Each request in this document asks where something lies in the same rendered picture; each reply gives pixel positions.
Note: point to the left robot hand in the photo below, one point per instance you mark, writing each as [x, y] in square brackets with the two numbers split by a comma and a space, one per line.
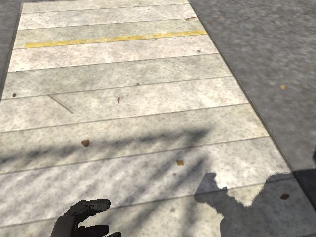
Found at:
[67, 224]

